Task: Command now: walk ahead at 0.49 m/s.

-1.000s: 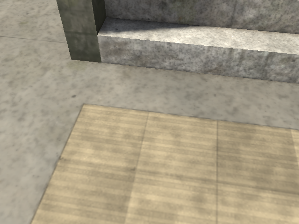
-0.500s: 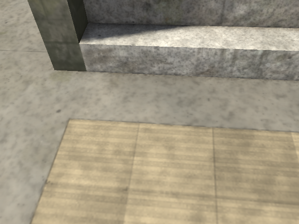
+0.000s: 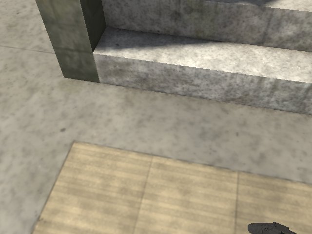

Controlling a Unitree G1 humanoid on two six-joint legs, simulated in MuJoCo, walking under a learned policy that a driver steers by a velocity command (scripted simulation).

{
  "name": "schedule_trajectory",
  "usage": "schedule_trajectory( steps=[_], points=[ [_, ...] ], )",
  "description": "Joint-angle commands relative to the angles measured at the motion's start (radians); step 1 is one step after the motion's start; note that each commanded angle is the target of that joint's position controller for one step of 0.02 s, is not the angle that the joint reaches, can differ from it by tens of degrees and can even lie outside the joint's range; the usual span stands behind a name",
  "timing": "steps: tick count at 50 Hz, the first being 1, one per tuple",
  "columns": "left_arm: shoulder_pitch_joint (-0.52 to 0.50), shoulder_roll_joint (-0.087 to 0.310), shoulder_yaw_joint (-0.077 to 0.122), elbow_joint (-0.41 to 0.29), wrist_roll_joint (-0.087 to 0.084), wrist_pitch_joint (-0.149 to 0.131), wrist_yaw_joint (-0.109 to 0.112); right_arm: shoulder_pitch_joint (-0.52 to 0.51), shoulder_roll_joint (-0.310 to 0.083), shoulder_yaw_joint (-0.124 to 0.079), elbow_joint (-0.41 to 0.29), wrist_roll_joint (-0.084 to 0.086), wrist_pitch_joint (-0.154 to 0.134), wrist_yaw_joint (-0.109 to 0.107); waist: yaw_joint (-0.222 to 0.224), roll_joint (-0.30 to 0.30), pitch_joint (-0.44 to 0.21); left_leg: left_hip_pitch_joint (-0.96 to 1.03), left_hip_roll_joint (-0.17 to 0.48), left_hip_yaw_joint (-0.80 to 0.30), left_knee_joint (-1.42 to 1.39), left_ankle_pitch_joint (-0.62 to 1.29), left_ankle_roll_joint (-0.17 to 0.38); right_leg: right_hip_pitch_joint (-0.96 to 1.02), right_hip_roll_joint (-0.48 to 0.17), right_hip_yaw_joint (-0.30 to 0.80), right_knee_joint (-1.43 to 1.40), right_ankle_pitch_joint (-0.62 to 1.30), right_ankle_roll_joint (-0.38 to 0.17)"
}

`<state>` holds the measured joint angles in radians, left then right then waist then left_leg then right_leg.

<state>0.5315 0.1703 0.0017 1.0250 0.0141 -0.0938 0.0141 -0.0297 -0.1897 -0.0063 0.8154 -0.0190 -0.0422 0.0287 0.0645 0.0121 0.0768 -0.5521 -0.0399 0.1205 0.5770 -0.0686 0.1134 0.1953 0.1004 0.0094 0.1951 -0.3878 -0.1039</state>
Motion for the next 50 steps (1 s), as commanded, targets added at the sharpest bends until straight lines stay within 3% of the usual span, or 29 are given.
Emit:
schedule_trajectory(
  steps=[1,2,3,4,5,6,7,9,11,13,18,22,25,27,28,29,30,31,32,33,34,35,36,37,40,43,46,50],
  points=[
    [-0.049,0.190,0.038,-0.037,0.004,-0.001,0.011,0.355,-0.153,-0.056,0.073,0.000,-0.019,-0.030,-0.221,-0.096,-0.160,0.447,-0.034,-0.026,-0.093,-0.015,0.065,-0.144,-0.264,0.031,0.474,1.220,-0.001],
    [-0.059,0.163,0.028,-0.060,0.000,-0.003,0.003,0.499,-0.212,-0.076,0.102,-0.023,-0.022,-0.043,-0.268,-0.022,-0.254,0.668,0.139,-0.209,-0.108,-0.155,0.116,-0.323,-0.216,0.007,0.749,0.887,-0.009],
    [0.076,0.034,0.008,-0.067,-0.017,0.003,-0.009,0.505,-0.275,-0.090,0.100,-0.046,-0.022,-0.039,-0.159,0.188,-0.332,0.903,0.435,-0.703,-0.146,-0.184,0.269,-0.695,-0.030,-0.036,1.148,-0.077,0.024],
    [0.030,0.148,0.035,-0.057,0.002,0.007,-0.006,0.455,-0.223,-0.086,0.103,0.005,-0.016,-0.023,-0.172,0.052,-0.294,0.819,0.421,-0.843,-0.294,-0.345,0.293,-0.806,-0.030,0.059,1.226,-0.086,-0.001],
    [-0.071,0.163,0.041,-0.096,0.004,0.002,-0.010,0.335,-0.175,-0.074,0.085,0.017,-0.018,-0.019,-0.120,0.032,-0.121,0.654,0.391,-0.680,-0.354,-0.399,0.253,-0.848,-0.094,0.062,1.172,0.028,-0.009],
    [-0.126,0.157,0.042,-0.105,0.008,-0.001,-0.015,0.286,-0.122,-0.062,0.082,0.014,-0.027,-0.014,-0.101,-0.014,-0.045,0.522,0.349,-0.586,-0.398,-0.310,0.221,-0.813,-0.123,0.054,1.116,0.079,-0.009],
    [-0.136,0.139,0.042,-0.102,0.012,0.006,-0.018,0.282,-0.094,-0.053,0.093,0.007,-0.037,-0.015,-0.068,-0.032,-0.012,0.437,0.307,-0.500,-0.415,-0.206,0.185,-0.765,-0.149,0.056,1.067,0.098,-0.002],
    [-0.104,0.087,0.034,-0.092,0.024,0.031,-0.031,0.319,-0.068,-0.040,0.130,0.007,-0.055,-0.021,-0.026,-0.008,-0.017,0.351,0.253,-0.381,-0.441,-0.074,0.145,-0.680,-0.173,0.044,0.991,0.111,0.023],
    [-0.139,0.076,0.033,-0.105,0.026,0.044,-0.039,0.371,-0.094,-0.044,0.160,0.012,-0.070,-0.021,-0.020,0.006,-0.008,0.334,0.232,-0.314,-0.460,0.010,0.140,-0.704,-0.189,0.017,0.937,0.142,0.041],
    [-0.240,0.087,0.034,-0.139,0.025,0.051,-0.043,0.407,-0.116,-0.046,0.175,0.012,-0.071,-0.020,-0.034,0.016,0.018,0.344,0.214,-0.271,-0.487,0.029,0.127,-0.780,-0.211,-0.007,0.862,0.223,0.058],
    [-0.456,0.084,0.027,-0.202,0.010,0.051,-0.046,0.511,-0.111,-0.036,0.204,0.015,-0.066,-0.022,-0.097,0.035,0.029,0.439,0.178,-0.199,-0.472,0.197,0.068,-0.839,-0.201,-0.059,0.608,0.397,0.081],
    [-0.575,0.083,0.021,-0.234,0.006,0.049,-0.044,0.586,-0.113,-0.030,0.230,0.005,-0.062,-0.033,-0.138,0.052,0.031,0.574,0.200,-0.191,-0.431,0.289,0.068,-0.850,-0.167,-0.081,0.475,0.409,0.072],
    [-0.625,0.094,0.023,-0.258,0.007,0.040,-0.043,0.603,-0.126,-0.032,0.246,-0.006,-0.056,-0.043,-0.138,0.059,0.039,0.676,0.245,-0.199,-0.378,0.380,0.087,-0.851,-0.148,-0.082,0.411,0.326,0.045],
    [-0.571,0.106,0.030,-0.248,0.007,0.031,-0.038,0.569,-0.139,-0.035,0.247,-0.008,-0.055,-0.049,-0.095,0.066,0.020,0.687,0.255,-0.179,-0.297,0.563,0.073,-0.739,-0.113,-0.094,0.356,0.244,0.011],
    [-0.484,0.121,0.040,-0.221,0.007,0.025,-0.030,0.553,-0.149,-0.038,0.248,-0.008,-0.054,-0.051,-0.056,0.073,-0.023,0.676,0.250,-0.168,-0.204,0.688,0.059,-0.619,-0.079,-0.105,0.328,0.211,-0.008],
    [-0.322,0.140,0.053,-0.165,0.012,0.016,-0.021,0.533,-0.153,-0.039,0.247,-0.003,-0.051,-0.048,0.014,0.051,-0.102,0.634,0.219,-0.137,-0.033,0.716,0.041,-0.425,-0.053,-0.117,0.262,0.247,-0.035],
    [-0.138,0.198,0.075,-0.113,0.033,0.006,-0.008,0.512,-0.140,-0.032,0.224,0.005,-0.055,-0.046,0.084,0.019,-0.214,0.447,0.184,-0.116,0.200,0.498,0.023,-0.148,-0.166,0.002,0.262,0.220,-0.081],
    [-0.014,0.312,0.105,-0.101,0.059,0.005,-0.002,0.604,-0.032,-0.009,0.192,0.045,-0.057,-0.035,0.067,-0.189,-0.377,0.085,0.033,-0.036,0.605,-0.076,-0.030,0.179,-0.490,0.467,0.226,0.124,-0.212],
    [-0.057,0.273,0.103,-0.095,0.018,0.021,-0.014,0.594,-0.110,-0.033,0.211,0.025,-0.055,-0.035,0.057,-0.140,-0.383,-0.050,-0.023,-0.143,0.745,-0.439,-0.018,0.141,-0.528,0.690,0.090,0.094,-0.251],
    [-0.180,0.225,0.090,-0.107,-0.003,0.023,-0.019,0.494,-0.132,-0.044,0.180,0.013,-0.053,-0.033,0.002,-0.090,-0.195,-0.109,0.050,-0.171,0.743,-0.340,-0.010,-0.019,-0.477,0.517,0.064,0.053,-0.212],
    [-0.255,0.164,0.076,-0.117,-0.005,0.016,-0.024,0.433,-0.117,-0.041,0.163,0.008,-0.058,-0.027,-0.020,-0.049,-0.106,-0.086,0.084,-0.170,0.685,-0.263,-0.012,-0.163,-0.435,0.402,0.019,0.119,-0.183],
    [-0.283,0.127,0.066,-0.110,-0.003,0.009,-0.026,0.413,-0.094,-0.042,0.163,0.002,-0.051,-0.023,-0.052,-0.045,-0.054,-0.042,0.112,-0.166,0.626,-0.226,-0.016,-0.258,-0.384,0.310,-0.012,0.189,-0.143],
    [-0.279,0.098,0.056,-0.092,-0.005,0.002,-0.023,0.424,-0.079,-0.040,0.164,-0.016,-0.037,-0.017,-0.082,-0.059,-0.033,0.012,0.129,-0.162,0.581,-0.209,-0.029,-0.332,-0.342,0.236,-0.033,0.259,-0.112],
    [-0.260,0.088,0.052,-0.076,-0.004,-0.005,-0.022,0.443,-0.055,-0.036,0.173,-0.022,-0.024,-0.010,-0.095,-0.064,-0.039,0.046,0.128,-0.151,0.564,-0.198,-0.038,-0.358,-0.323,0.190,-0.042,0.317,-0.103],
    [-0.207,0.131,0.056,-0.045,-0.006,-0.026,-0.019,0.371,-0.062,-0.043,0.145,-0.021,-0.011,0.003,-0.106,-0.056,-0.026,-0.005,0.140,-0.122,0.497,-0.119,-0.060,-0.356,-0.305,0.125,-0.071,0.453,-0.115],
    [-0.151,0.139,0.053,-0.022,-0.003,-0.031,-0.019,0.225,-0.082,-0.045,0.100,-0.011,-0.004,-0.001,-0.082,-0.065,0.007,-0.083,0.151,-0.100,0.362,-0.008,-0.080,-0.331,-0.279,0.084,-0.094,0.467,-0.092],
    [-0.098,0.135,0.047,-0.002,-0.004,-0.031,-0.017,0.108,-0.071,-0.037,0.066,-0.003,-0.008,0.002,-0.053,-0.076,0.019,-0.079,0.135,-0.077,0.199,0.073,-0.091,-0.295,-0.263,0.051,-0.090,0.506,-0.072],
    [-0.024,0.150,0.051,0.029,0.001,-0.027,-0.006,-0.033,-0.076,-0.030,0.017,0.001,-0.009,-0.005,-0.010,-0.072,0.036,-0.078,0.111,-0.074,0.037,0.095,-0.094,-0.205,-0.284,0.098,-0.066,0.503,-0.090]
  ],
)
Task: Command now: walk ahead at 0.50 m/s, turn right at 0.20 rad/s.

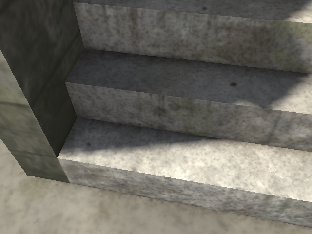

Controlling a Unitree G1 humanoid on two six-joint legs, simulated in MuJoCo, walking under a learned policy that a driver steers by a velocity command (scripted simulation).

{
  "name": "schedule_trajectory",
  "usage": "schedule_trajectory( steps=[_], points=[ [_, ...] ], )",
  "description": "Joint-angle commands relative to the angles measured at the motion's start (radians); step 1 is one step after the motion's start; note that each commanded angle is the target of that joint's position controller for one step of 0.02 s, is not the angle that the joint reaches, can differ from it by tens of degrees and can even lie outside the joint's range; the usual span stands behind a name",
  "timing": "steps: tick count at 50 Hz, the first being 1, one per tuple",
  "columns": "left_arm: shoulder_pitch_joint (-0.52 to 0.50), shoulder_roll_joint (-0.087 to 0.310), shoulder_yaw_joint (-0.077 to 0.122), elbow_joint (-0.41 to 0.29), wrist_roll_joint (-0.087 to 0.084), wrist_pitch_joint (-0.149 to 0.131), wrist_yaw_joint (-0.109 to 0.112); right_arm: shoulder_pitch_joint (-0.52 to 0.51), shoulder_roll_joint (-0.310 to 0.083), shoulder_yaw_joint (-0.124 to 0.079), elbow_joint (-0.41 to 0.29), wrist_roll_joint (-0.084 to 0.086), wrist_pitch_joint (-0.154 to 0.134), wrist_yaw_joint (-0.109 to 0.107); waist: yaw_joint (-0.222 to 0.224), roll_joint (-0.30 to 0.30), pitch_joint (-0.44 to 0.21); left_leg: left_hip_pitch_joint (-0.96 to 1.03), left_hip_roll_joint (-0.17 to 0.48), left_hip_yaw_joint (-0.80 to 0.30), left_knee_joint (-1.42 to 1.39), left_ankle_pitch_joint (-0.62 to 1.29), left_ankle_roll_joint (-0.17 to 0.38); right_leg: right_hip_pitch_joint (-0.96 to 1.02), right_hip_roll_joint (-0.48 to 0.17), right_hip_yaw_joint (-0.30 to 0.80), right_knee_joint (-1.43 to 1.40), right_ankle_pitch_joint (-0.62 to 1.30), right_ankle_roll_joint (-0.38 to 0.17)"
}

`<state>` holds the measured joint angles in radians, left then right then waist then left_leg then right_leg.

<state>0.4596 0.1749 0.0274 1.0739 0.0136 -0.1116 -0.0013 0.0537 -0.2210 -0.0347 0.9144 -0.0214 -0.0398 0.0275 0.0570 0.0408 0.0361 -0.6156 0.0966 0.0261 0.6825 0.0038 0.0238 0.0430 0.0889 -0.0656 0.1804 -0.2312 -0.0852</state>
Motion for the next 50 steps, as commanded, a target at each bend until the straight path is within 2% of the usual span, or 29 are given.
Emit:
schedule_trajectory(
  steps=[1,4,6,7,8,9,10,11,12,13,16,19,21,23,25,27,28,29,30,31,32,33,35,37,41,42,43,47,50],
  points=[
    [0.030,0.162,0.032,-0.024,0.005,-0.013,0.011,-0.132,-0.049,-0.002,-0.096,-0.001,-0.014,-0.004,-0.009,-0.103,0.076,0.003,-0.029,0.013,-0.109,0.023,-0.003,-0.039,-0.273,0.175,-0.028,0.388,-0.108],
    [-0.003,0.183,0.045,-0.025,0.007,-0.013,0.015,-0.097,-0.079,-0.011,-0.104,-0.002,-0.032,-0.014,-0.037,-0.109,0.038,0.118,-0.058,0.018,-0.171,-0.101,0.022,-0.003,-0.287,0.199,0.083,0.579,-0.096],
    [-0.052,0.191,0.048,-0.037,-0.002,-0.007,0.013,0.144,-0.120,-0.028,-0.036,-0.017,-0.059,-0.037,-0.138,-0.080,-0.096,0.428,-0.097,0.042,-0.267,-0.122,0.056,-0.059,-0.222,0.175,0.349,0.748,-0.056],
    [-0.074,0.164,0.039,-0.062,-0.011,-0.009,0.011,0.321,-0.179,-0.045,-0.001,-0.039,-0.074,-0.053,-0.201,-0.038,-0.221,0.696,0.042,-0.083,-0.257,-0.138,0.093,-0.231,-0.169,0.154,0.576,0.537,-0.038],
    [0.048,0.034,0.010,-0.083,-0.060,-0.002,0.011,0.392,-0.293,-0.076,0.000,-0.055,-0.074,-0.055,-0.171,0.207,-0.363,0.999,0.348,-0.505,-0.319,-0.212,0.226,-0.596,-0.014,0.038,0.927,-0.033,0.008],
    [0.001,0.138,0.033,-0.069,-0.023,0.010,0.014,0.316,-0.228,-0.068,-0.007,-0.034,-0.060,-0.053,-0.139,0.121,-0.327,0.888,0.354,-0.626,-0.420,-0.314,0.224,-0.675,-0.053,0.101,1.029,-0.246,-0.013],
    [-0.069,0.149,0.042,-0.080,-0.011,0.018,0.005,0.222,-0.159,-0.048,-0.024,-0.024,-0.061,-0.047,-0.104,0.058,-0.195,0.750,0.307,-0.475,-0.440,-0.378,0.193,-0.688,-0.112,0.122,1.025,-0.170,-0.023],
    [-0.102,0.129,0.040,-0.084,-0.016,0.024,-0.004,0.175,-0.101,-0.034,-0.027,-0.015,-0.063,-0.038,-0.090,0.019,-0.116,0.630,0.262,-0.345,-0.469,-0.263,0.173,-0.658,-0.145,0.117,1.004,-0.112,-0.020],
    [-0.130,0.117,0.042,-0.089,-0.003,0.032,-0.009,0.161,-0.071,-0.025,-0.025,-0.015,-0.069,-0.037,-0.072,0.013,-0.067,0.539,0.221,-0.235,-0.494,-0.129,0.142,-0.623,-0.164,0.120,0.969,-0.087,-0.010],
    [-0.118,0.080,0.034,-0.091,0.014,0.045,-0.015,0.160,-0.061,-0.020,-0.007,0.000,-0.074,-0.044,-0.039,0.047,-0.043,0.484,0.198,-0.161,-0.503,-0.043,0.132,-0.592,-0.177,0.111,0.957,-0.067,-0.002],
    [-0.156,0.069,0.034,-0.112,0.024,0.064,-0.025,0.205,-0.078,-0.024,0.023,0.009,-0.103,-0.037,-0.018,0.041,-0.045,0.459,0.188,-0.029,-0.501,0.178,0.139,-0.610,-0.181,0.082,0.944,0.008,0.016],
    [-0.265,0.070,0.027,-0.155,0.027,0.070,-0.041,0.225,-0.082,-0.026,0.033,0.006,-0.108,-0.035,-0.025,0.058,-0.031,0.468,0.176,0.059,-0.511,0.148,0.141,-0.653,-0.199,0.061,0.810,0.099,0.030],
    [-0.353,0.067,0.018,-0.188,0.017,0.065,-0.048,0.208,-0.107,-0.030,0.030,0.003,-0.107,-0.038,-0.036,0.055,-0.010,0.423,0.149,0.123,-0.525,0.126,0.125,-0.581,-0.191,0.034,0.648,0.173,0.037],
    [-0.408,0.068,0.012,-0.210,0.028,0.067,-0.053,0.234,-0.116,-0.031,0.036,0.006,-0.110,-0.041,-0.043,0.043,-0.014,0.435,0.155,0.150,-0.501,0.153,0.110,-0.520,-0.166,0.009,0.533,0.203,0.029],
    [-0.423,0.086,0.015,-0.222,0.034,0.064,-0.046,0.239,-0.142,-0.037,0.027,0.014,-0.105,-0.047,-0.049,0.045,-0.021,0.486,0.174,0.162,-0.457,0.219,0.097,-0.502,-0.145,-0.011,0.482,0.154,0.022],
    [-0.402,0.095,0.017,-0.224,0.035,0.071,-0.035,0.253,-0.151,-0.042,0.023,0.003,-0.087,-0.054,-0.052,0.077,-0.051,0.557,0.190,0.177,-0.346,0.355,0.091,-0.483,-0.119,-0.032,0.472,0.045,-0.003],
    [-0.331,0.093,0.020,-0.205,0.032,0.071,-0.029,0.267,-0.152,-0.045,0.024,0.004,-0.076,-0.056,-0.035,0.084,-0.101,0.563,0.193,0.205,-0.224,0.469,0.090,-0.399,-0.078,-0.062,0.479,0.028,-0.022],
    [-0.238,0.097,0.028,-0.175,0.028,0.057,-0.021,0.250,-0.156,-0.047,0.013,0.010,-0.063,-0.055,0.009,0.038,-0.134,0.534,0.164,0.233,-0.048,0.497,0.070,-0.305,-0.035,-0.072,0.409,0.051,-0.044],
    [-0.171,0.137,0.045,-0.159,0.038,0.048,-0.015,0.230,-0.174,-0.049,-0.008,0.010,-0.051,-0.047,0.052,-0.028,-0.173,0.454,0.133,0.231,0.165,0.368,0.030,-0.195,-0.030,-0.029,0.297,0.053,-0.076],
    [-0.130,0.260,0.075,-0.151,0.050,0.039,0.001,0.242,-0.109,-0.032,-0.044,-0.012,-0.046,-0.046,0.033,-0.196,-0.160,0.213,0.069,0.231,0.438,-0.145,-0.015,-0.068,-0.239,0.243,0.264,0.273,-0.110],
    [-0.104,0.380,0.107,-0.170,0.028,0.052,0.011,0.268,-0.068,-0.017,-0.098,0.001,-0.049,-0.042,0.011,-0.416,-0.256,-0.093,-0.116,0.134,0.729,-0.564,-0.052,0.099,-0.433,0.664,0.143,0.453,-0.303],
    [-0.123,0.331,0.099,-0.184,0.009,0.065,0.010,0.241,-0.096,-0.017,-0.071,-0.029,-0.048,-0.040,0.009,-0.152,-0.231,-0.112,-0.029,-0.012,0.765,-0.485,-0.045,0.033,-0.415,0.577,0.135,0.358,-0.288],
    [-0.246,0.226,0.073,-0.212,-0.009,0.073,0.013,0.172,-0.078,-0.012,-0.088,-0.025,-0.057,-0.039,-0.039,-0.057,-0.112,-0.107,0.002,-0.024,0.758,-0.323,-0.045,-0.146,-0.323,0.424,0.120,0.377,-0.234],
    [-0.295,0.185,0.057,-0.230,-0.013,0.066,0.018,0.177,-0.084,-0.010,-0.096,-0.042,-0.034,-0.039,-0.075,-0.056,-0.114,-0.028,0.001,-0.025,0.707,-0.282,-0.051,-0.238,-0.260,0.328,0.125,0.559,-0.193],
    [-0.219,0.197,0.056,-0.224,-0.002,0.050,0.022,0.153,-0.054,0.003,-0.134,-0.038,0.001,-0.049,-0.071,-0.067,-0.163,-0.053,-0.033,-0.003,0.711,-0.266,-0.060,-0.213,-0.224,0.297,0.185,0.782,-0.191],
    [-0.207,0.202,0.056,-0.226,0.000,0.054,0.025,0.130,-0.051,0.007,-0.150,-0.036,0.003,-0.053,-0.066,-0.075,-0.160,-0.065,-0.034,0.000,0.672,-0.264,-0.063,-0.205,-0.219,0.307,0.185,0.754,-0.188],
    [-0.187,0.198,0.057,-0.226,0.014,0.057,0.031,0.148,-0.012,0.018,-0.143,-0.027,0.008,-0.060,-0.054,-0.162,-0.191,-0.084,-0.071,0.037,0.835,-0.317,-0.061,-0.196,-0.219,0.335,0.192,0.709,-0.221],
    [-0.027,0.219,0.059,-0.201,0.011,0.052,0.052,-0.022,-0.019,0.018,-0.260,-0.038,0.015,-0.076,0.011,-0.088,-0.121,-0.529,-0.065,-0.018,1.243,-0.468,-0.039,-0.001,-0.316,0.551,0.160,0.306,-0.301],
    [0.008,0.215,0.050,-0.171,0.002,0.038,0.061,-0.074,-0.017,0.028,-0.314,-0.042,0.013,-0.061,-0.004,-0.013,-0.060,-0.652,-0.049,-0.048,1.242,-0.454,-0.016,0.039,-0.317,0.508,0.130,0.227,-0.231]
  ],
)
Over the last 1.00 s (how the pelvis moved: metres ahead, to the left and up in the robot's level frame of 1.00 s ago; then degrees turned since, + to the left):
0.54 -0.04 0.02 0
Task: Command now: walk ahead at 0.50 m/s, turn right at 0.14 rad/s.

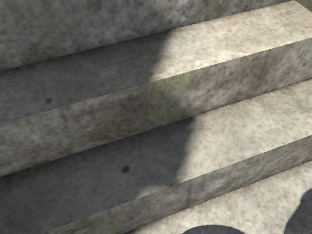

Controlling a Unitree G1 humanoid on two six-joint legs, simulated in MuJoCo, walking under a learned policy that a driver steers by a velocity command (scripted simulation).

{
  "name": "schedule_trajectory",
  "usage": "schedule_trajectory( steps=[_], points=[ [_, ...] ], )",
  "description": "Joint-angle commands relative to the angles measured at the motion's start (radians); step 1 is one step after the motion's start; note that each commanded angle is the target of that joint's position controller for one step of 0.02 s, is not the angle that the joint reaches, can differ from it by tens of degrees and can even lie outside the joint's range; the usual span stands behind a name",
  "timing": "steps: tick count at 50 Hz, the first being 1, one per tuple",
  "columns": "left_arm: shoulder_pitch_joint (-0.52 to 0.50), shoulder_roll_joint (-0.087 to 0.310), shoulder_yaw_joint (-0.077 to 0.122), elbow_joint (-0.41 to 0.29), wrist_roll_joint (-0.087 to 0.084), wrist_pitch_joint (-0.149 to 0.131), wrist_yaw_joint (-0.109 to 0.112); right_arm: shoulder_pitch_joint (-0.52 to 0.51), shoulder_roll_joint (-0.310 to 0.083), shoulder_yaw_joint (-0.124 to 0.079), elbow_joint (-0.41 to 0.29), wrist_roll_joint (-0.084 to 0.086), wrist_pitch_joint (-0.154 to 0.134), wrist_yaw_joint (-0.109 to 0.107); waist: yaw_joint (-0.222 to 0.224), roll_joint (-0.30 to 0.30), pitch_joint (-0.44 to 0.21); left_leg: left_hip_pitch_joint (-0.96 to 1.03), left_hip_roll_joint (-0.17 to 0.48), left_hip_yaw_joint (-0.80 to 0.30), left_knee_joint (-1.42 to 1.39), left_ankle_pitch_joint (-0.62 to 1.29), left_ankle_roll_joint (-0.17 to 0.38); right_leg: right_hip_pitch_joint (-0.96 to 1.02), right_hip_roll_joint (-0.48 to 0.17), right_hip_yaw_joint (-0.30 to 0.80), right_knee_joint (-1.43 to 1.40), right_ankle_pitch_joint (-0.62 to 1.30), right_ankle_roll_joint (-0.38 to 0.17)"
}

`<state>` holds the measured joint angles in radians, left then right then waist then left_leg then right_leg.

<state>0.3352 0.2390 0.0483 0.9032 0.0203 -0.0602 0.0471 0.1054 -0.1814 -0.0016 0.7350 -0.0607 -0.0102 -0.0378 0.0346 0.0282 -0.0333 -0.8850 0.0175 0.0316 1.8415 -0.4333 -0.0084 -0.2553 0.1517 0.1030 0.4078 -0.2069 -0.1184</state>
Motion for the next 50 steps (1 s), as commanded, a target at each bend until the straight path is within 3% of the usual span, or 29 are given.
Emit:
schedule_trajectory(
  steps=[1,6,10,11,13,15,16,17,18,19,21,24,26,28,30,32,35,36,39,40,41,42,43,44,45,46,47,48,50],
  points=[
    [0.157,0.145,0.027,0.018,0.008,-0.020,0.009,-0.113,-0.032,-0.002,-0.131,0.012,-0.007,-0.001,0.025,-0.067,0.000,-0.412,0.000,-0.033,0.233,-0.079,0.026,0.336,-0.387,0.335,-0.101,0.191,-0.206],
    [0.183,0.147,0.005,0.081,0.013,-0.038,0.001,-0.270,0.021,0.025,-0.266,0.035,0.008,-0.024,0.036,-0.080,0.117,-0.680,-0.043,-0.143,0.449,-0.285,0.082,0.321,-0.466,0.252,-0.206,-0.073,-0.148],
    [0.130,0.153,-0.017,0.126,-0.015,-0.048,-0.003,-0.331,0.062,0.059,-0.370,0.007,0.026,-0.022,-0.001,-0.036,0.147,-0.544,0.009,-0.023,0.181,-0.245,0.077,0.145,-0.383,0.090,-0.349,-0.103,-0.084],
    [0.116,0.158,-0.018,0.130,-0.028,-0.042,0.025,-0.342,0.087,0.067,-0.415,-0.007,0.037,-0.010,-0.022,-0.089,0.103,-0.401,0.037,-0.026,0.176,-0.225,0.094,0.101,-0.404,0.102,-0.429,0.104,-0.101],
    [-0.013,0.186,-0.013,0.057,-0.065,-0.022,0.015,-0.174,0.040,0.071,-0.351,0.025,0.061,-0.004,-0.089,-0.086,-0.027,0.244,-0.008,0.118,-0.314,-0.181,0.132,-0.070,-0.348,-0.154,-0.433,0.846,-0.076],
    [0.015,0.281,0.010,0.003,-0.068,-0.016,0.009,0.094,-0.027,0.023,-0.207,0.037,0.061,0.017,-0.169,-0.162,-0.341,0.515,-0.163,0.184,-0.455,-0.168,0.131,0.176,-0.433,-0.188,-0.044,1.780,-0.090],
    [0.038,0.286,0.020,-0.020,-0.060,-0.010,-0.003,0.181,-0.082,-0.004,-0.155,0.031,0.046,0.031,-0.187,-0.178,-0.405,0.585,-0.230,0.100,-0.656,-0.138,0.142,0.251,-0.415,-0.184,0.180,1.822,-0.073],
    [-0.020,0.273,0.025,-0.100,-0.072,-0.017,-0.044,0.286,-0.193,-0.049,-0.099,0.017,0.041,0.006,-0.239,0.033,-0.382,0.734,-0.067,-0.396,-0.941,-0.265,0.246,-0.057,-0.303,-0.153,0.528,1.491,-0.009],
    [-0.130,0.200,0.020,-0.142,-0.007,-0.026,-0.085,0.353,-0.281,-0.080,-0.042,0.003,0.065,-0.033,-0.243,0.296,-0.358,0.806,0.103,-0.971,-1.381,-0.173,0.319,-0.313,-0.080,-0.095,0.912,0.230,0.024],
    [-0.164,0.099,-0.002,-0.172,0.062,-0.022,-0.101,0.239,-0.274,-0.095,-0.051,0.035,0.059,-0.047,-0.180,0.177,-0.320,0.712,0.147,-1.134,-1.457,-0.222,0.305,-0.440,-0.087,0.064,1.326,0.106,0.046],
    [-0.245,-0.066,-0.052,-0.245,0.059,-0.008,-0.083,0.162,-0.179,-0.071,0.048,0.039,0.023,-0.025,-0.067,-0.005,0.023,0.418,0.096,-0.846,-1.353,-0.316,0.279,-0.625,-0.125,0.028,1.486,0.137,0.046],
    [-0.190,-0.126,-0.081,-0.272,0.047,0.015,-0.048,0.158,-0.003,-0.024,0.158,0.030,-0.020,0.003,0.025,0.030,0.103,0.351,0.018,-0.531,-1.333,-0.052,0.226,-0.756,-0.105,-0.017,1.696,0.046,0.037],
    [-0.220,-0.132,-0.088,-0.298,0.029,0.012,-0.042,0.187,-0.009,-0.018,0.200,0.028,-0.042,0.011,0.026,0.022,0.138,0.390,0.034,-0.448,-1.384,0.135,0.242,-0.884,-0.123,-0.042,1.762,-0.033,0.044],
    [-0.295,-0.097,-0.090,-0.334,0.049,0.004,-0.043,0.170,-0.047,-0.029,0.180,0.041,-0.066,0.020,0.022,-0.076,0.135,0.364,0.004,-0.348,-1.421,0.333,0.228,-0.838,-0.148,-0.116,1.575,0.064,0.048],
    [-0.380,-0.144,-0.095,-0.364,0.046,0.013,-0.034,0.318,-0.068,-0.042,0.212,0.043,-0.086,0.011,-0.048,-0.009,0.092,0.528,0.084,-0.449,-1.461,0.398,0.310,-1.023,-0.148,-0.154,1.855,0.015,0.060],
    [-0.488,-0.213,-0.116,-0.421,0.045,0.009,-0.026,0.439,-0.085,-0.054,0.236,0.027,-0.097,0.018,-0.116,0.049,0.083,0.788,0.152,-0.522,-1.494,0.211,0.305,-1.346,-0.178,-0.111,2.130,-0.151,0.033],
    [-0.650,-0.207,-0.130,-0.506,0.051,0.015,-0.030,0.466,-0.064,-0.049,0.225,0.048,-0.097,0.004,-0.146,-0.055,0.157,0.691,0.078,-0.456,-1.602,0.230,0.273,-1.259,-0.213,-0.183,1.735,-0.128,0.059],
    [-0.681,-0.207,-0.133,-0.541,0.047,0.027,-0.034,0.474,-0.068,-0.053,0.220,0.060,-0.089,-0.015,-0.155,-0.034,0.147,0.631,0.081,-0.471,-1.668,0.361,0.288,-1.133,-0.219,-0.186,1.586,-0.107,0.072],
    [-0.674,-0.251,-0.151,-0.577,0.008,0.067,-0.050,0.485,-0.140,-0.096,0.207,0.053,-0.042,-0.050,-0.154,0.110,-0.009,0.670,0.132,-0.344,-1.809,0.787,0.279,-0.694,-0.199,-0.247,1.176,-0.349,0.015],
    [-0.461,-0.173,-0.103,-0.490,-0.007,0.064,-0.035,0.341,-0.135,-0.092,0.134,0.059,-0.056,-0.046,-0.030,0.142,-0.149,0.620,0.108,-0.232,-1.657,1.589,0.254,-0.316,-0.117,-0.291,1.026,-0.397,-0.007],
    [-0.264,-0.095,-0.057,-0.450,-0.036,0.064,-0.019,0.335,-0.248,-0.126,0.092,0.074,-0.089,-0.029,0.074,0.175,-0.356,0.670,0.145,-0.290,-1.440,2.009,0.229,-0.033,-0.091,-0.219,0.958,-0.328,-0.009],
    [-0.130,-0.008,-0.018,-0.417,-0.042,0.064,-0.017,0.270,-0.314,-0.153,0.078,0.102,-0.132,0.006,0.154,0.131,-0.448,0.743,0.154,-0.297,-1.233,1.985,0.215,0.065,-0.086,-0.183,0.718,-0.311,-0.003],
    [-0.080,0.057,0.017,-0.377,-0.014,0.049,-0.017,0.213,-0.262,-0.152,0.037,0.118,-0.163,0.050,0.175,-0.033,-0.511,0.568,0.067,-0.304,-1.006,1.755,0.206,0.256,-0.173,0.065,0.538,-0.383,-0.025],
    [-0.115,0.132,0.047,-0.350,0.008,0.017,-0.011,0.261,-0.083,-0.111,-0.030,0.111,-0.170,0.075,0.097,-0.388,-0.591,0.154,-0.184,-0.339,-0.406,0.615,0.124,0.455,-0.575,0.713,0.258,-0.449,-0.226],
    [-0.154,0.070,0.048,-0.356,-0.009,0.064,-0.003,0.178,-0.114,-0.106,-0.043,0.024,-0.185,0.089,0.094,-0.297,-0.646,0.184,-0.150,-0.316,0.029,0.443,0.091,0.277,-0.521,0.837,0.067,-0.629,-0.180],
    [-0.221,0.011,0.037,-0.275,-0.022,0.077,-0.002,0.126,-0.049,-0.098,-0.085,-0.008,-0.154,0.086,0.012,-0.235,-0.488,0.091,-0.121,-0.244,0.148,0.540,0.094,0.116,-0.463,0.670,0.144,-0.782,-0.139],
    [-0.260,-0.047,0.025,-0.200,-0.020,0.062,0.002,0.131,0.007,-0.075,-0.099,-0.018,-0.117,0.060,-0.052,-0.052,-0.228,-0.042,-0.079,-0.194,0.130,0.553,0.109,-0.060,-0.459,0.489,0.215,-0.727,-0.103],
    [-0.260,-0.076,0.015,-0.131,0.003,0.047,0.010,0.127,0.056,-0.045,-0.108,-0.024,-0.089,0.048,-0.083,0.003,-0.075,-0.076,-0.070,-0.215,0.140,0.525,0.125,-0.221,-0.440,0.373,0.231,-0.642,-0.074],
    [-0.216,-0.165,-0.018,-0.029,0.037,0.010,-0.001,0.129,0.112,-0.012,-0.123,0.000,-0.041,0.030,-0.139,-0.021,0.063,-0.146,-0.082,-0.208,0.271,0.408,0.122,-0.376,-0.421,0.230,0.161,-0.506,-0.056]
  ],
)
Over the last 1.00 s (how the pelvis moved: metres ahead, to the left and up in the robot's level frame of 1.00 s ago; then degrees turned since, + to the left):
0.38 -0.06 0.00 -31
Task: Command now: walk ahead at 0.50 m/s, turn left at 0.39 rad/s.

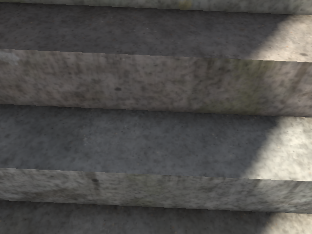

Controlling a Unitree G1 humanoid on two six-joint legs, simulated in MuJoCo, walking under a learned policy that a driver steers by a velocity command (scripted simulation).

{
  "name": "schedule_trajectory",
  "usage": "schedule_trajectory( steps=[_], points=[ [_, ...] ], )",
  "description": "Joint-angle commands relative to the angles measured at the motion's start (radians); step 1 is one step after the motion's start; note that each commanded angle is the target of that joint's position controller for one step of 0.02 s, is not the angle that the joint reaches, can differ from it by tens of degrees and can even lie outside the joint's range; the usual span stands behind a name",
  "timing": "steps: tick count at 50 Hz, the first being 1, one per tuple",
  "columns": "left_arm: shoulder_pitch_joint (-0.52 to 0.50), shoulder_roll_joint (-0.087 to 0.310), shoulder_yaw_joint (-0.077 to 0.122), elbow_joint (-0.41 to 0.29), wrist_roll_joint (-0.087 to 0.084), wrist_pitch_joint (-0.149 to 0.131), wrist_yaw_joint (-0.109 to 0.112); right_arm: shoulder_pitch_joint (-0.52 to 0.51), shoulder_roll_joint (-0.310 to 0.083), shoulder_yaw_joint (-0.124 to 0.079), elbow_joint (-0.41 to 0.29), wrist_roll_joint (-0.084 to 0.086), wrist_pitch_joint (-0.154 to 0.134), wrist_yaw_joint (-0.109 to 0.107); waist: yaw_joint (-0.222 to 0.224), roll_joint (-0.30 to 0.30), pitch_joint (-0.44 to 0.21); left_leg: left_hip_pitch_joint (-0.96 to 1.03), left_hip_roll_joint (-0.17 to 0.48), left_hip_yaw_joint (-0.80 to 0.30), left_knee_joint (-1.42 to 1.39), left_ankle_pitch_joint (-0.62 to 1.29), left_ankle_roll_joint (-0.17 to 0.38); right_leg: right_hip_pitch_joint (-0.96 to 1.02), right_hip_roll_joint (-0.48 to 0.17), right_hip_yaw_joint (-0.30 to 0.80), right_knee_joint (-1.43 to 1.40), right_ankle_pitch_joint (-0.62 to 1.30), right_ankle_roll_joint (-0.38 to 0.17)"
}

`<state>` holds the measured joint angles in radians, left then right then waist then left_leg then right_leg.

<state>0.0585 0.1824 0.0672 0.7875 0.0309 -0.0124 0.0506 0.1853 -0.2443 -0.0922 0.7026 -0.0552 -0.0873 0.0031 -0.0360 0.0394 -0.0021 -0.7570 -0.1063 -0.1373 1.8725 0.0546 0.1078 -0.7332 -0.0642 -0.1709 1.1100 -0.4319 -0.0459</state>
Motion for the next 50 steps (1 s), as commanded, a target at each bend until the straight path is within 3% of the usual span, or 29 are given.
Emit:
schedule_trajectory(
  steps=[1,2,5,10,12,16,17,18,19,20,21,22,23,24,25,26,27,29,30,32,33,35,37,40,43,46,48,49,50],
  points=[
    [0.090,-0.093,-0.034,0.130,0.031,-0.063,-0.013,0.023,0.187,0.086,-0.095,0.016,0.047,-0.017,-0.066,-0.044,0.047,-0.340,0.046,-0.049,0.249,-0.055,0.008,0.127,-0.215,0.458,-0.573,-0.190,-0.127],
    [0.134,-0.078,-0.030,0.159,0.020,-0.081,-0.018,0.010,0.188,0.089,-0.108,0.030,0.042,-0.018,-0.063,-0.064,0.063,-0.393,0.066,-0.079,0.235,-0.042,0.005,0.170,-0.233,0.430,-0.631,-0.098,-0.121],
    [0.094,0.057,0.005,0.123,0.002,-0.131,-0.033,-0.024,0.085,0.066,-0.119,0.023,0.045,-0.018,-0.068,-0.008,0.023,-0.339,0.072,-0.074,0.105,-0.003,-0.008,0.208,-0.254,0.331,-0.740,0.052,-0.150],
    [0.302,0.150,0.040,0.182,-0.002,-0.180,-0.034,-0.294,0.090,0.055,-0.218,0.031,0.058,-0.047,0.037,-0.138,0.061,-0.687,0.096,-0.032,0.414,-0.296,0.024,0.576,-0.334,0.299,-0.946,-0.034,-0.167],
    [0.414,0.120,0.040,0.213,0.016,-0.184,-0.037,-0.382,0.137,0.071,-0.256,0.029,0.047,-0.061,0.092,-0.146,0.063,-0.878,0.131,-0.053,0.522,-0.485,0.034,0.797,-0.372,0.289,-0.976,-0.037,-0.155],
    [0.414,0.093,0.023,0.208,0.018,-0.177,-0.022,-0.500,0.149,0.095,-0.348,0.059,0.051,-0.017,0.095,-0.156,0.060,-0.709,0.298,0.154,0.048,-0.518,0.030,0.740,-0.308,0.109,-1.128,0.031,-0.096],
    [0.416,0.068,0.021,0.205,-0.009,-0.171,-0.020,-0.523,0.177,0.113,-0.368,0.063,0.061,-0.011,0.111,-0.199,0.057,-0.578,0.327,0.140,-0.095,-0.504,0.050,0.668,-0.267,0.099,-1.160,0.159,-0.111],
    [0.302,0.122,0.029,0.163,-0.025,-0.152,-0.024,-0.436,0.186,0.137,-0.338,0.067,0.076,0.017,0.073,-0.132,-0.002,-0.163,0.297,0.291,-0.488,-0.472,0.053,0.461,-0.189,0.003,-1.247,0.251,-0.136],
    [0.360,0.197,0.045,0.150,-0.052,-0.145,-0.035,-0.356,0.190,0.128,-0.300,0.106,0.082,-0.006,0.105,-0.174,-0.088,0.153,0.214,0.292,-0.579,-0.647,0.050,0.414,-0.190,0.057,-1.166,0.561,-0.196],
    [0.397,0.232,0.048,0.163,-0.050,-0.150,-0.040,-0.088,0.132,0.085,-0.197,0.104,0.109,-0.020,0.026,-0.165,-0.274,0.398,0.094,0.405,-0.589,-0.658,0.032,0.524,-0.215,0.040,-0.960,1.139,-0.228],
    [0.385,0.252,0.051,0.147,-0.059,-0.164,-0.078,0.139,0.041,0.045,-0.154,0.073,0.089,-0.040,-0.111,-0.151,-0.462,0.614,0.109,0.138,-0.649,-0.626,0.065,0.473,-0.168,0.099,-0.582,1.517,-0.160],
    [0.292,0.243,0.054,0.059,-0.067,-0.168,-0.109,0.325,-0.107,-0.004,-0.148,0.024,0.076,-0.070,-0.224,0.117,-0.614,0.766,0.365,-0.328,-1.015,-0.871,0.060,0.331,-0.061,0.100,-0.162,1.153,-0.077],
    [0.111,0.137,0.056,-0.019,-0.052,-0.167,-0.129,0.320,-0.176,-0.032,-0.112,0.018,0.080,-0.086,-0.256,0.338,-0.533,0.701,0.420,-0.706,-1.466,-0.946,0.000,0.114,0.101,0.273,0.273,0.467,-0.021],
    [0.058,0.017,0.036,-0.067,0.004,-0.157,-0.125,0.213,-0.176,-0.033,-0.126,0.019,0.079,-0.092,-0.213,0.233,-0.479,0.610,0.444,-0.766,-1.544,-0.979,-0.097,-0.049,0.166,0.531,0.735,0.398,0.010],
    [0.061,-0.060,0.025,-0.117,-0.014,-0.136,-0.095,0.063,-0.166,-0.031,-0.124,0.012,0.075,-0.088,-0.087,0.138,-0.380,0.548,0.492,-0.691,-1.464,-0.762,-0.068,-0.184,0.157,0.538,0.980,0.480,0.034],
    [0.076,-0.073,0.010,-0.140,-0.025,-0.126,-0.073,-0.037,-0.095,-0.019,-0.086,0.024,0.072,-0.084,0.000,0.116,-0.262,0.448,0.491,-0.500,-1.302,-0.649,-0.015,-0.253,0.112,0.423,1.004,0.603,0.019],
    [0.097,-0.084,-0.010,-0.146,0.000,-0.105,-0.059,-0.061,-0.024,0.007,-0.024,0.036,0.059,-0.079,0.060,0.110,-0.121,0.321,0.439,-0.330,-1.204,-0.605,-0.006,-0.279,0.087,0.368,0.977,0.618,0.000],
    [0.141,-0.090,-0.025,-0.138,0.034,-0.056,-0.072,-0.072,0.074,0.036,0.054,0.014,0.039,-0.065,0.126,-0.014,-0.023,0.244,0.407,-0.177,-1.223,-0.476,-0.017,-0.310,0.136,0.368,0.998,0.595,-0.005],
    [0.163,-0.086,-0.028,-0.125,0.014,-0.037,-0.069,-0.060,0.091,0.044,0.082,0.018,0.023,-0.061,0.125,0.026,-0.008,0.254,0.422,-0.117,-1.253,-0.406,-0.018,-0.334,0.149,0.365,0.999,0.561,-0.002],
    [0.153,-0.087,-0.027,-0.106,-0.009,-0.006,-0.061,0.016,0.039,0.028,0.121,0.035,-0.010,-0.057,0.123,0.008,0.048,0.305,0.450,-0.019,-1.329,-0.171,-0.021,-0.414,0.161,0.392,0.989,0.442,-0.005],
    [0.134,-0.058,-0.026,-0.131,-0.009,0.006,-0.046,0.009,0.031,0.028,0.103,0.051,-0.032,-0.052,0.136,0.010,0.074,0.299,0.461,0.032,-1.389,-0.134,-0.028,-0.421,0.155,0.402,0.936,0.410,-0.006],
    [0.049,0.015,-0.005,-0.143,-0.008,0.022,-0.034,0.046,-0.015,0.024,0.065,0.035,-0.042,-0.051,0.101,-0.020,0.051,0.351,0.490,0.111,-1.502,-0.097,0.031,-0.407,0.180,0.285,0.955,0.399,-0.017],
    [0.035,-0.026,-0.005,-0.131,0.007,0.057,-0.037,0.157,-0.052,0.017,0.075,0.057,-0.053,-0.053,0.064,-0.028,0.026,0.539,0.476,0.106,-1.510,-0.173,0.025,-0.576,0.182,0.277,1.135,0.322,-0.041],
    [-0.119,-0.095,-0.035,-0.208,0.025,0.082,-0.039,0.288,-0.096,0.021,0.094,0.041,-0.045,-0.055,0.035,-0.058,0.087,0.794,0.511,0.133,-1.569,-0.238,-0.001,-0.911,0.158,0.298,1.345,0.097,-0.066],
    [-0.159,-0.050,-0.034,-0.232,0.026,0.088,-0.056,0.264,-0.102,0.032,0.073,0.040,-0.041,-0.060,0.044,-0.048,0.109,0.726,0.460,0.272,-1.632,-0.166,-0.017,-0.824,0.127,0.211,1.127,0.132,-0.042],
    [-0.265,-0.073,-0.047,-0.293,0.008,0.089,-0.050,0.306,-0.118,0.028,0.092,0.039,-0.016,-0.075,0.015,0.077,0.104,0.781,0.445,0.323,-1.716,-0.086,-0.016,-0.779,0.077,0.100,0.885,0.078,-0.022],
    [-0.223,-0.103,-0.072,-0.274,-0.012,0.089,-0.039,0.340,-0.179,-0.003,0.105,0.068,-0.003,-0.082,-0.005,0.159,0.018,0.941,0.462,0.358,-1.762,0.017,0.027,-0.729,0.011,0.022,0.727,-0.052,-0.044],
    [-0.256,-0.099,-0.071,-0.282,-0.017,0.077,-0.052,0.374,-0.175,-0.005,0.112,0.070,0.012,-0.081,-0.041,0.189,0.008,1.011,0.449,0.355,-1.796,0.018,0.058,-0.700,0.005,-0.005,0.634,-0.110,-0.056],
    [-0.274,-0.093,-0.074,-0.258,-0.016,0.075,-0.064,0.376,-0.124,0.012,0.124,0.088,0.026,-0.082,-0.078,0.133,0.012,1.029,0.420,0.391,-1.818,0.099,0.068,-0.619,0.029,-0.091,0.521,-0.135,-0.081]
  ],
)
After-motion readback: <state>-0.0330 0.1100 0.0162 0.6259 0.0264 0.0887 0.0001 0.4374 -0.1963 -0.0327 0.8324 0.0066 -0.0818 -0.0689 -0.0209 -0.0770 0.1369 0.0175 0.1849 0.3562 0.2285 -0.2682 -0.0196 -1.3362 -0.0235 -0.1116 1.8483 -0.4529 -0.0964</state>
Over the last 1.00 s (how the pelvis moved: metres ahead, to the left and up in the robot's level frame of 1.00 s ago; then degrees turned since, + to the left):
0.41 0.16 0.35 27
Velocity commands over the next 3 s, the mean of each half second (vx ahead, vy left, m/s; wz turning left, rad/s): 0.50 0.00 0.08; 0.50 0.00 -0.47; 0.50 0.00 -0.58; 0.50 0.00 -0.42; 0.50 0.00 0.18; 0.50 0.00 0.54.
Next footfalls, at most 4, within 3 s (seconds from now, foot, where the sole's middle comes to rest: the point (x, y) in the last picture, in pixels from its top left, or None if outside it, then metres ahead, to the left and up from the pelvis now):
0.40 left None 0.32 0.29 -0.46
1.10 right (140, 136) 0.59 0.05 -0.24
1.72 left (69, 35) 0.76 0.24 -0.01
2.16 right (148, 144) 0.56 0.03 -0.24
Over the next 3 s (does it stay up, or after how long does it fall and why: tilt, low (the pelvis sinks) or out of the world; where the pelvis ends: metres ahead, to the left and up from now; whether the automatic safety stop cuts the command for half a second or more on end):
stays up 0.67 0.07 0.65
